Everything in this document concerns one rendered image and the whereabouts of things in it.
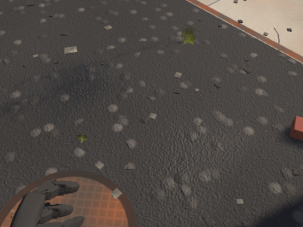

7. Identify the left robot hand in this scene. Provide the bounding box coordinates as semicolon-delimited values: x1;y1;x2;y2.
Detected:
9;179;85;227

